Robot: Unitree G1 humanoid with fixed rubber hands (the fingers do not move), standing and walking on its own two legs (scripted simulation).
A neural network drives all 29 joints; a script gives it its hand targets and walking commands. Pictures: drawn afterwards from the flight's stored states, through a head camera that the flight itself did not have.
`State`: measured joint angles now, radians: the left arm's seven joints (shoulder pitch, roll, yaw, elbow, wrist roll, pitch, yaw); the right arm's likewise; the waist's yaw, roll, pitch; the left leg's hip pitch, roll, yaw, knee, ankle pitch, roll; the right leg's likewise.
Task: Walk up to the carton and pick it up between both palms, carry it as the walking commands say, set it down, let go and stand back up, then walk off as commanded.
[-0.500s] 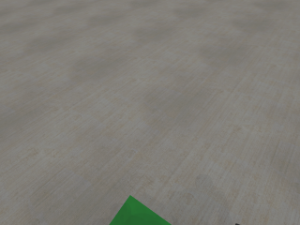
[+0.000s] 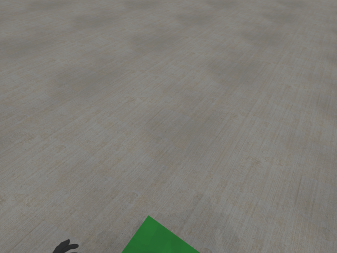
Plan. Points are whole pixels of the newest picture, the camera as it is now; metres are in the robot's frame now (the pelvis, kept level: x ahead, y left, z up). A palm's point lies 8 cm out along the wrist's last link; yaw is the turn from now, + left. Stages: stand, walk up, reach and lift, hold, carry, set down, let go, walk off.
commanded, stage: walk off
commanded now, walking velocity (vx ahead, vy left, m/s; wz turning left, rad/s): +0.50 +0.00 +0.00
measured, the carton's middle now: out of the picture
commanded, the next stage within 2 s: stand in 1.46 s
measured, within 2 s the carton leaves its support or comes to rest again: neither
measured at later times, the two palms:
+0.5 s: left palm out of the picture +0.16 +0.22 -0.09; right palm (261, 196) +0.30 -0.29 -0.10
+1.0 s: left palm (92, 138) +0.53 +0.25 -0.09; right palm (243, 165) +0.41 -0.27 -0.09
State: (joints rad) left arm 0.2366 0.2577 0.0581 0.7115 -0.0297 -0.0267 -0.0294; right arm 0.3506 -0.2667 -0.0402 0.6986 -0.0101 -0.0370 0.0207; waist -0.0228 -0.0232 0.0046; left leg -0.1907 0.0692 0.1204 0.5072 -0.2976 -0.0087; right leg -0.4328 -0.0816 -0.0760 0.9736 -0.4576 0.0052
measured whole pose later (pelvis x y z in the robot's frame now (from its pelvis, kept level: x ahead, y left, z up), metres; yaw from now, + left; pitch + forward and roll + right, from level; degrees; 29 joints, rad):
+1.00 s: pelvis +0.37 +0.00 +0.01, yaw -1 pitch +0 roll +0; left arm 0.14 0.25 0.06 0.74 -0.03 -0.02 -0.05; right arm 0.38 -0.26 -0.04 0.72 -0.01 -0.04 0.02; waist -0.03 -0.03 0.02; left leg -0.09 0.07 0.12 0.39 -0.29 0.00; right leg -0.49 -0.10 -0.07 0.84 -0.26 0.02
